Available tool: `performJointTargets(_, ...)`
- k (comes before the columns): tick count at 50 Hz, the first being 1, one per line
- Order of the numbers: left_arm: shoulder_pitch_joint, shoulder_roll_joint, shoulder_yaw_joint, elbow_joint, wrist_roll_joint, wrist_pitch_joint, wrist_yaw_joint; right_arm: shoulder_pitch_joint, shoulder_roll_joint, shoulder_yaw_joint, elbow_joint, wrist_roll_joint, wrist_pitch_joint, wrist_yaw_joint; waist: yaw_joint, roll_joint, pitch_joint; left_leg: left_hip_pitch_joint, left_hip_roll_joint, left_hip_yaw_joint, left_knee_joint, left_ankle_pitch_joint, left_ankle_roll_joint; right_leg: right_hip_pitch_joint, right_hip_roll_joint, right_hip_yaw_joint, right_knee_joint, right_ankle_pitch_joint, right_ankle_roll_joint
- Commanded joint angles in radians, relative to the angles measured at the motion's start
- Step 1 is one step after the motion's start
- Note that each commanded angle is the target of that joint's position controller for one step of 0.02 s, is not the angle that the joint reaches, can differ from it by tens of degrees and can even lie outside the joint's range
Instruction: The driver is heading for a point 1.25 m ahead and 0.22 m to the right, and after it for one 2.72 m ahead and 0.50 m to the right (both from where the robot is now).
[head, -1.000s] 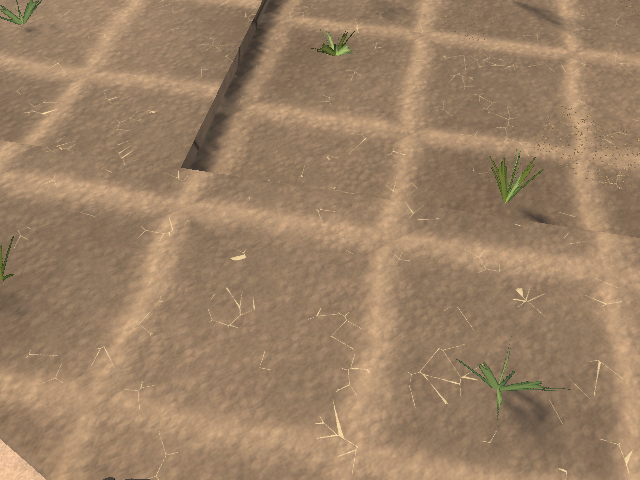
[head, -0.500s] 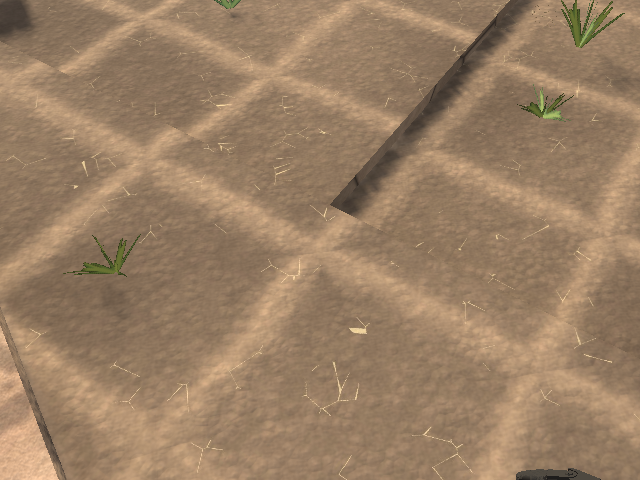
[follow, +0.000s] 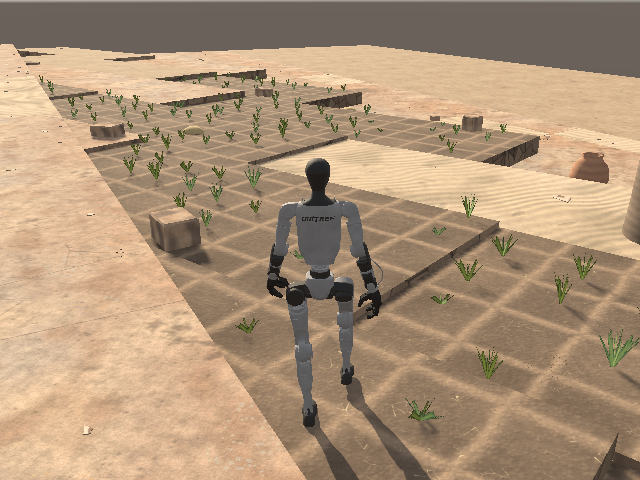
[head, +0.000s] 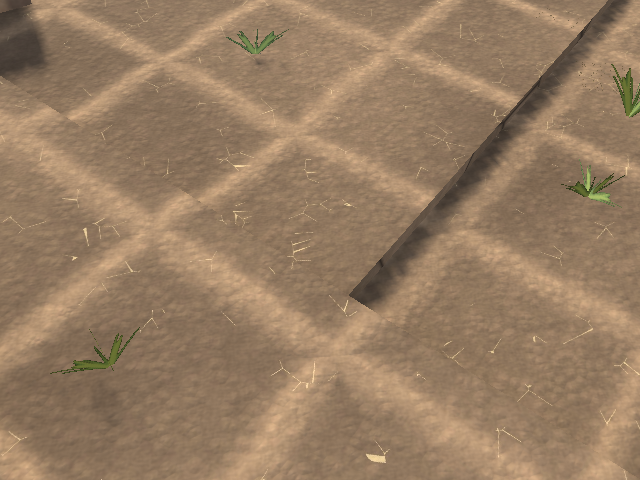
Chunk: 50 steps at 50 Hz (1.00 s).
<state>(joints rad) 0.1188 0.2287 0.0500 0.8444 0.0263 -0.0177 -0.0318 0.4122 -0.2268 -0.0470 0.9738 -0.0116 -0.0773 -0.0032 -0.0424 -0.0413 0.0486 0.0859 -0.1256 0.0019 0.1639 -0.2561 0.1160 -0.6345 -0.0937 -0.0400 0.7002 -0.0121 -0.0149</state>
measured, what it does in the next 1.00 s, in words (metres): walks ahead, turning right: right foot, then left foot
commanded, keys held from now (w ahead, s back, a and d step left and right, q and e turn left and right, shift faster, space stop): w+e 0.42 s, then w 0.58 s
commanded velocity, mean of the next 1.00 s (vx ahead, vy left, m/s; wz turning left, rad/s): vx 0.50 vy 0.00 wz -0.27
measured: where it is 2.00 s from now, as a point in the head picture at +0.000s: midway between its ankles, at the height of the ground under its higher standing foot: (395, 238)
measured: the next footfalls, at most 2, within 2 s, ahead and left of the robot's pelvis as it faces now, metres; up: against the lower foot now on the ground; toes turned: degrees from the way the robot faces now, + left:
right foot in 0.14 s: +0.25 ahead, -0.10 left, +0.00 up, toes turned -7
left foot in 0.68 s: +0.58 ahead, -0.02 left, +0.00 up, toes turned -18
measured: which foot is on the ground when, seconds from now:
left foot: down 0.00-0.16, up 0.18-0.66, down 0.68-1.00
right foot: up 0.00-0.12, down 0.14-0.68, up 0.70-1.00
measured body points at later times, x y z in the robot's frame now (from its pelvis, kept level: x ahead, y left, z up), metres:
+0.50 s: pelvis +0.28 -0.06 +0.00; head +0.31 -0.08 +0.45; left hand +0.33 +0.21 -0.12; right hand +0.41 -0.34 -0.11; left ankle +0.48 +0.08 -0.68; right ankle +0.21 -0.10 -0.74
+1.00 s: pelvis +0.56 -0.09 +0.01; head +0.58 -0.09 +0.46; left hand +0.77 +0.10 -0.11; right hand +0.46 -0.33 -0.13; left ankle +0.55 -0.01 -0.74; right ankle +0.63 -0.27 -0.69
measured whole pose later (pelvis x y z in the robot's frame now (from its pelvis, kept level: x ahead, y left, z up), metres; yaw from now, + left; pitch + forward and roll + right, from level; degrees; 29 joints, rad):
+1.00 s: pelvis +0.56 -0.09 +0.01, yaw -19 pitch +0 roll +1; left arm 0.15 0.26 0.03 0.81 0.04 -0.02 -0.04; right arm 0.42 -0.23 -0.04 0.94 0.00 -0.08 0.01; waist -0.03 -0.04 0.03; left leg -0.06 -0.08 0.04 0.24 -0.19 0.08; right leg -0.58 -0.07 0.02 0.78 -0.11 -0.02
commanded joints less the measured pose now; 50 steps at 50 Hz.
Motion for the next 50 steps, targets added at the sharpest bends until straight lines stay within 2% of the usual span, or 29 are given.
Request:
performJointTargets(1,-0.143,0.050,0.002,-0.099,-0.002,-0.019,-0.005,0.078,-0.113,-0.016,-0.004,-0.014,-0.013,-0.014,-0.028,0.103,0.064,0.039,0.312,-0.052,-0.005,0.587,0.068,-0.042,0.044,-0.032,-0.069,-0.018,-0.043)
performJointTargets(4,-0.057,0.068,0.010,-0.081,-0.001,-0.024,0.002,0.024,-0.142,-0.016,-0.005,-0.019,-0.017,-0.030,0.035,0.124,0.016,0.069,0.331,0.017,0.136,0.985,0.039,0.130,0.125,-0.072,-0.118,-0.136,-0.107)
performJointTargets(5,0.033,0.088,0.020,-0.053,0.001,-0.028,0.008,0.015,-0.153,-0.017,-0.004,-0.024,-0.015,-0.033,0.076,0.131,-0.037,0.079,0.331,0.035,0.262,1.113,0.028,0.225,0.159,-0.083,-0.127,-0.174,-0.129)
performJointTargets(6,0.172,0.104,0.032,-0.006,0.004,-0.035,0.014,0.005,-0.164,-0.019,-0.005,-0.022,-0.010,-0.032,0.135,0.126,-0.109,0.053,0.317,0.058,0.446,1.108,0.016,0.373,0.186,-0.087,-0.187,-0.161,-0.151)
performJointTargets(7,0.320,0.147,0.050,0.033,0.020,-0.040,0.021,-0.015,-0.164,-0.015,-0.022,-0.012,-0.011,-0.030,0.207,0.094,-0.183,-0.123,0.293,0.086,0.693,0.897,-0.003,0.609,0.103,0.030,-0.227,-0.160,-0.198)
performJointTargets(8,0.406,0.273,0.086,0.037,0.031,-0.036,0.029,0.049,-0.089,0.001,-0.068,0.021,-0.018,-0.014,0.180,-0.126,-0.301,-0.495,0.122,0.133,1.124,0.312,-0.060,0.904,-0.185,0.518,-0.257,-0.183,-0.356)
performJointTargets(9,0.326,0.245,0.078,0.038,-0.009,-0.025,0.013,0.021,-0.133,-0.013,-0.081,-0.004,-0.026,-0.007,0.136,-0.095,-0.322,-0.673,0.043,-0.027,1.265,-0.211,-0.050,0.925,-0.250,0.799,-0.393,-0.131,-0.400)
performJointTargets(10,0.238,0.224,0.072,0.024,-0.025,-0.020,0.010,-0.059,-0.137,-0.014,-0.113,-0.012,-0.033,-0.002,0.103,-0.041,-0.169,-0.751,0.115,-0.081,1.261,-0.139,-0.042,0.796,-0.219,0.651,-0.407,-0.180,-0.372)
performJointTargets(11,0.189,0.163,0.057,0.016,-0.018,-0.020,0.008,-0.105,-0.138,-0.011,-0.128,-0.010,-0.043,0.003,0.088,0.035,-0.076,-0.750,0.158,-0.068,1.196,-0.071,-0.046,0.663,-0.189,0.543,-0.441,-0.132,-0.340)
performJointTargets(12,0.164,0.133,0.047,0.016,-0.013,-0.022,0.012,-0.120,-0.124,-0.011,-0.136,-0.012,-0.038,0.004,0.056,0.065,-0.018,-0.717,0.185,-0.062,1.128,-0.052,-0.054,0.559,-0.141,0.467,-0.459,-0.053,-0.304)
performJointTargets(13,0.154,0.112,0.038,0.023,-0.018,-0.026,0.018,-0.113,-0.113,-0.007,-0.146,-0.025,-0.022,0.004,0.024,0.053,-0.004,-0.670,0.205,-0.061,1.071,-0.041,-0.073,0.485,-0.092,0.401,-0.474,0.019,-0.274)
performJointTargets(15,0.177,0.130,0.040,0.027,-0.023,-0.041,0.021,-0.102,-0.092,-0.002,-0.157,-0.037,0.011,0.010,0.008,0.025,-0.025,-0.629,0.213,-0.042,1.002,-0.034,-0.108,0.437,-0.050,0.340,-0.488,0.109,-0.267)
performJointTargets(17,0.206,0.163,0.047,0.030,-0.026,-0.048,0.024,-0.155,-0.087,0.001,-0.186,-0.037,0.028,0.011,0.013,0.016,-0.023,-0.655,0.216,-0.019,0.926,0.013,-0.137,0.418,-0.023,0.308,-0.504,0.139,-0.266)
performJointTargets(22,0.311,0.165,0.048,0.034,-0.028,-0.036,0.031,-0.355,-0.084,0.007,-0.265,-0.029,0.032,0.018,0.085,-0.016,-0.008,-0.746,0.203,0.002,0.671,0.205,-0.168,0.509,0.016,0.308,-0.489,0.208,-0.202)
performJointTargets(28,0.405,0.150,0.035,0.053,-0.013,-0.034,0.046,-0.504,-0.077,0.027,-0.316,-0.019,0.018,0.030,0.151,-0.032,-0.002,-0.738,0.159,0.025,0.459,0.251,-0.125,0.679,-0.022,0.323,-0.437,0.324,-0.185)
performJointTargets(31,0.355,0.184,0.038,0.042,-0.004,-0.038,0.056,-0.418,-0.115,0.017,-0.301,-0.015,0.006,0.025,0.090,-0.041,-0.011,-0.567,0.125,0.018,0.362,0.160,-0.072,0.686,-0.058,0.328,-0.370,0.463,-0.160)
performJointTargets(32,0.342,0.196,0.039,0.042,-0.004,-0.041,0.055,-0.326,-0.138,0.006,-0.272,-0.014,0.002,0.018,0.050,-0.041,-0.047,-0.450,0.096,0.026,0.340,0.113,-0.051,0.681,-0.049,0.316,-0.285,0.576,-0.147)
performJointTargets(33,0.325,0.201,0.039,0.043,-0.006,-0.045,0.049,-0.180,-0.158,-0.005,-0.227,-0.015,-0.007,0.007,-0.020,-0.004,-0.117,-0.271,0.092,0.024,0.284,0.136,-0.024,0.646,-0.009,0.274,-0.120,0.594,-0.131)
performJointTargets(34,0.324,0.165,0.028,0.020,-0.013,-0.052,0.042,-0.019,-0.213,-0.020,-0.205,-0.033,-0.016,-0.009,-0.082,0.070,-0.237,-0.026,0.259,-0.156,0.273,0.031,0.029,0.498,0.038,0.239,0.130,0.358,-0.115)
performJointTargets(35,0.444,0.081,0.013,0.009,-0.044,-0.055,0.035,0.052,-0.311,-0.046,-0.193,-0.046,-0.008,-0.012,-0.038,0.282,-0.350,0.217,0.517,-0.610,0.211,-0.039,0.160,0.192,0.219,0.134,0.477,-0.303,-0.067)
performJointTargets(36,0.437,0.162,0.026,0.023,-0.012,-0.053,0.039,0.012,-0.254,-0.042,-0.183,-0.012,0.009,0.000,-0.020,0.224,-0.300,0.148,0.536,-0.767,0.129,-0.111,0.188,0.062,0.202,0.161,0.570,-0.505,-0.079)
performJointTargets(37,0.345,0.171,0.029,0.012,-0.001,-0.051,0.035,-0.080,-0.179,-0.027,-0.199,-0.003,0.014,0.003,0.003,0.128,-0.139,0.007,0.497,-0.618,0.117,-0.149,0.175,0.020,0.147,0.170,0.585,-0.418,-0.079)
performJointTargets(38,0.275,0.150,0.021,-0.006,0.002,-0.053,0.027,-0.133,-0.131,-0.016,-0.203,-0.007,0.010,0.008,0.010,0.069,-0.062,-0.109,0.443,-0.492,0.084,-0.062,0.151,0.028,0.115,0.164,0.535,-0.354,-0.074)
performJointTargets(39,0.252,0.137,0.020,-0.013,0.003,-0.048,0.020,-0.146,-0.114,-0.010,-0.194,-0.010,0.004,0.007,0.030,0.084,-0.031,-0.171,0.396,-0.397,0.063,0.032,0.122,0.052,0.087,0.152,0.482,-0.326,-0.068)
performJointTargets(41,0.274,0.117,0.014,-0.005,0.017,-0.026,0.010,-0.119,-0.107,-0.006,-0.161,-0.004,-0.012,0.006,0.063,0.125,-0.032,-0.235,0.345,-0.287,0.041,0.216,0.096,0.120,0.069,0.129,0.414,-0.310,-0.045)
performJointTargets(43,0.254,0.102,0.009,-0.012,0.018,-0.012,0.005,-0.077,-0.120,-0.010,-0.134,0.005,-0.026,0.010,0.074,0.117,-0.034,-0.243,0.332,-0.234,0.020,0.292,0.103,0.110,0.058,0.104,0.358,-0.283,-0.028)
performJointTargets(47,0.048,0.090,-0.004,-0.082,0.014,-0.009,-0.006,-0.050,-0.132,-0.013,-0.108,0.013,-0.024,0.011,0.047,0.100,0.028,-0.265,0.277,-0.136,-0.042,0.347,0.087,0.058,0.030,0.042,0.123,-0.110,0.002)
performJointTargets(49,0.000,0.054,-0.021,-0.095,0.012,-0.012,-0.013,-0.026,-0.147,-0.019,-0.089,0.010,-0.023,0.014,0.032,0.128,-0.002,-0.276,0.250,-0.073,-0.024,0.452,0.066,0.151,0.056,-0.006,0.042,-0.028,0.005)
performJointTargets(50,-0.018,0.060,-0.024,-0.100,0.008,-0.012,-0.014,-0.014,-0.154,-0.021,-0.085,0.010,-0.023,0.016,0.026,0.125,-0.009,-0.272,0.250,-0.060,-0.016,0.474,0.060,0.177,0.066,-0.018,0.016,-0.015,0.003)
